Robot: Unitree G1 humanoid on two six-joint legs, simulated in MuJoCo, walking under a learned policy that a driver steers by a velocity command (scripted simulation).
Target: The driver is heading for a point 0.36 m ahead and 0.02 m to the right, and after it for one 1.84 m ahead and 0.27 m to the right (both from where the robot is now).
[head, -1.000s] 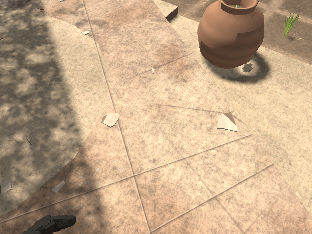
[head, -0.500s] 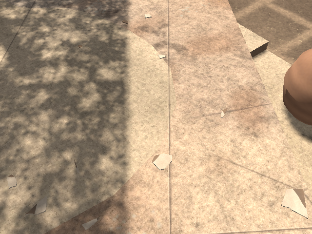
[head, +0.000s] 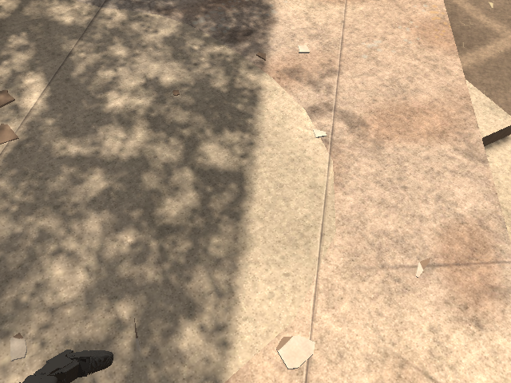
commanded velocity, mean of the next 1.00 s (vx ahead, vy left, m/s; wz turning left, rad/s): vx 0.50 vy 0.00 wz -0.01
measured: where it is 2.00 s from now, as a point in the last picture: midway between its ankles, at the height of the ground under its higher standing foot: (273, 178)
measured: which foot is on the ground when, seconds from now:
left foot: down 0.00-0.12, up 0.14-0.60, down 0.62-1.00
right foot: up 0.00-0.08, down 0.10-0.62, up 0.64-1.00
